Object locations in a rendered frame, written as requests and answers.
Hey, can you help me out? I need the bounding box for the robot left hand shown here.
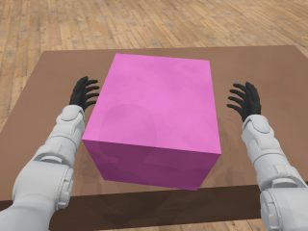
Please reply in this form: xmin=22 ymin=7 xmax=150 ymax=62
xmin=68 ymin=76 xmax=100 ymax=112

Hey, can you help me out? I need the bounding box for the left robot upper arm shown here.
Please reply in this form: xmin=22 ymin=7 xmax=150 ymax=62
xmin=0 ymin=160 xmax=74 ymax=231

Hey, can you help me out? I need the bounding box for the right robot upper arm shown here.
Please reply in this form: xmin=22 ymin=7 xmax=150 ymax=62
xmin=260 ymin=187 xmax=308 ymax=231

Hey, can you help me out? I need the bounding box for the carton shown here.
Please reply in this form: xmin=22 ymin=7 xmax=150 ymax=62
xmin=81 ymin=53 xmax=221 ymax=191

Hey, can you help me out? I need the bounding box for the robot left forearm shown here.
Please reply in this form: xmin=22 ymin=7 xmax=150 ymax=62
xmin=13 ymin=105 xmax=85 ymax=203

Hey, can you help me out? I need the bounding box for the robot right forearm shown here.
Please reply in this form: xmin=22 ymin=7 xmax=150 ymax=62
xmin=242 ymin=115 xmax=308 ymax=192

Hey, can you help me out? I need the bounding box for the robot right hand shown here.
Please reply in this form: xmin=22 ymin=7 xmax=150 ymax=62
xmin=226 ymin=82 xmax=262 ymax=122

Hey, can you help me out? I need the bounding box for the pedestal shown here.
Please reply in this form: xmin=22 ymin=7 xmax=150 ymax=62
xmin=0 ymin=45 xmax=308 ymax=231

